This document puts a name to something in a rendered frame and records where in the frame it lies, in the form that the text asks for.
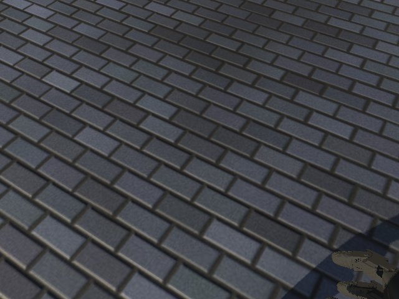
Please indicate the robot right hand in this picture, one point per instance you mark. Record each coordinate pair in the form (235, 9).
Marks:
(375, 266)

